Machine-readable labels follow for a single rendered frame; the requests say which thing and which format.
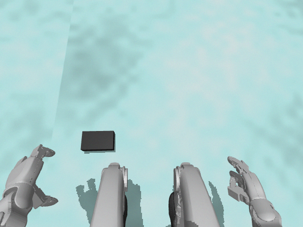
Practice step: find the small box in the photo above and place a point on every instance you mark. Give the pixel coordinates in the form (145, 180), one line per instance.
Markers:
(97, 140)

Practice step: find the right robot arm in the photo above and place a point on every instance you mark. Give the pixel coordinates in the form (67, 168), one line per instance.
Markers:
(263, 214)

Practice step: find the left robot arm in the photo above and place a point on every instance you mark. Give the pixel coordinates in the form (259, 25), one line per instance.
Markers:
(15, 205)

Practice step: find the right robot hand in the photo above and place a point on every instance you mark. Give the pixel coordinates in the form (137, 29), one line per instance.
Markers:
(249, 186)

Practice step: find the left robot hand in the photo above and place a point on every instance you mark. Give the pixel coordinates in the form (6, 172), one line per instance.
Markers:
(27, 171)

